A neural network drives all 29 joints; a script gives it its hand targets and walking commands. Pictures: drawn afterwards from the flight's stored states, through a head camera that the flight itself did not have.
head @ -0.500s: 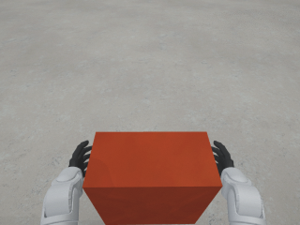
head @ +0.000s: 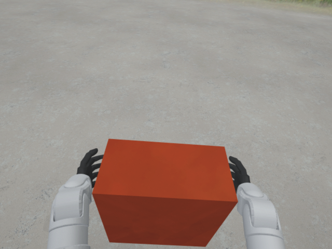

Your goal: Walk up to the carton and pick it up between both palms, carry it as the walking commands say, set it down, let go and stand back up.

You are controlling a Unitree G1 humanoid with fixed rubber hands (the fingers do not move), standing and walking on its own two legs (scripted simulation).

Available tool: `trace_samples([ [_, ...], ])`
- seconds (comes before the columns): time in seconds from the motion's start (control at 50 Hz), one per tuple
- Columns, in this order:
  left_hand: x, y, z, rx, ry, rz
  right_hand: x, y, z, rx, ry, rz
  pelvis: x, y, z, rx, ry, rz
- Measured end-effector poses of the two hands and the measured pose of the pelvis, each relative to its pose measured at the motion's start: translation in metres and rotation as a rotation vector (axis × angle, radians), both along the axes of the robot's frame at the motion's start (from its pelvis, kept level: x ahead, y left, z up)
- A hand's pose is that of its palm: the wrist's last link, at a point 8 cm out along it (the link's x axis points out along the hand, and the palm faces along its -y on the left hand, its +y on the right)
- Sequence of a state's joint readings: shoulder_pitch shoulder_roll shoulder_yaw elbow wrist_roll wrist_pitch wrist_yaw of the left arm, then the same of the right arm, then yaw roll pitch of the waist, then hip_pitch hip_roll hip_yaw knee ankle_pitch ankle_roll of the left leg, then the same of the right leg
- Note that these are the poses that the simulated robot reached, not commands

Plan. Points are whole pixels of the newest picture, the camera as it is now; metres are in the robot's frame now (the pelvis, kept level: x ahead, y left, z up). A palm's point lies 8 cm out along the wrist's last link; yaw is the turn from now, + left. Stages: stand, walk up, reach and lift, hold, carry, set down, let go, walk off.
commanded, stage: hold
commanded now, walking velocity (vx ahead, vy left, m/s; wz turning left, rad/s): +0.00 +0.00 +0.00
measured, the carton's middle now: (162, 198) +0.27 +0.03 -0.04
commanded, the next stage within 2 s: set down in 0.46 s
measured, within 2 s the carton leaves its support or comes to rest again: neither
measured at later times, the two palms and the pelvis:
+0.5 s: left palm (86, 184) +0.25 +0.22 +0.04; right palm (244, 193) +0.26 -0.16 +0.04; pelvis -0.01 +0.02 +0.01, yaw -2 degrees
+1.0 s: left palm (93, 193) +0.25 +0.21 -0.02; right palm (235, 193) +0.29 -0.16 -0.01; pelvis -0.01 +0.00 +0.00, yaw +0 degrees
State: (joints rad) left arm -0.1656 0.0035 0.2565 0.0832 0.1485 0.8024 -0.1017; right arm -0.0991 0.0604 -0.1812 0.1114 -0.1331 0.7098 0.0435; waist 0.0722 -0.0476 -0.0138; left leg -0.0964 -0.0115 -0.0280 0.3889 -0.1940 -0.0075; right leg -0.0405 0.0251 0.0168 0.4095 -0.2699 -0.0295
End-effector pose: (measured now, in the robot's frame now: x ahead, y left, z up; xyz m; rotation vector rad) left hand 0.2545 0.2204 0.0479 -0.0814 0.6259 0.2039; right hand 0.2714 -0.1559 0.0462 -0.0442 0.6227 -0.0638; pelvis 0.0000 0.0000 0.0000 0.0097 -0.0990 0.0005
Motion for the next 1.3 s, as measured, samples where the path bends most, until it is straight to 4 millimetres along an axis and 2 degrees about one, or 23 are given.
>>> trace_samples([
  [0.1, 0.003, 0.004, 0.003, -0.003, 0.002, -0.004, -0.001, 0.004, 0.003, 0.006, 0.004, -0.008, 0.005, 0.012, 0.004, -0.002, -0.004, -0.018],
  [0.26, -0.003, 0.004, -0.004, -0.003, 0.028, -0.01, -0.01, 0.003, -0.003, -0.003, 0.032, -0.008, 0.004, 0.023, 0.006, -0.004, -0.004, -0.037],
  [0.46, -0.01, -0.003, -0.003, 0.006, 0.026, -0.009, -0.016, -0.003, -0.002, -0.006, 0.03, 0.002, -0.006, 0.021, 0.005, -0.008, -0.01, -0.036],
  [0.58, -0.01, -0.011, -0.012, -0.003, 0.036, 0.012, -0.007, -0.01, -0.005, 0.003, 0.038, 0.008, -0.014, 0.016, 0.005, -0.008, -0.006, -0.023],
  [0.74, -0.007, -0.013, -0.029, 0.015, 0.059, 0.021, 0.005, -0.012, -0.024, 0.019, 0.061, 0.023, -0.021, 0.006, 0.003, -0.007, 0.023, -0.024],
  [0.9, -0.003, -0.008, -0.05, 0.024, 0.08, 0.015, 0.014, -0.007, -0.045, 0.009, 0.08, 0.037, -0.017, -0.001, 0.002, -0.01, 0.078, -0.006],
  [1.12, 0.005, -0.004, -0.084, 0.03, 0.107, -0.003, 0.02, -0.003, -0.078, -0.001, 0.107, 0.035, -0.012, 0.003, -0.005, -0.016, 0.201, -0.002],
  [1.3, 0.013, 0.0, -0.115, 0.029, 0.107, -0.004, 0.027, 0.001, -0.108, 0.002, 0.107, 0.025, -0.023, 0.01, -0.02, -0.02, 0.342, -0.004],
])
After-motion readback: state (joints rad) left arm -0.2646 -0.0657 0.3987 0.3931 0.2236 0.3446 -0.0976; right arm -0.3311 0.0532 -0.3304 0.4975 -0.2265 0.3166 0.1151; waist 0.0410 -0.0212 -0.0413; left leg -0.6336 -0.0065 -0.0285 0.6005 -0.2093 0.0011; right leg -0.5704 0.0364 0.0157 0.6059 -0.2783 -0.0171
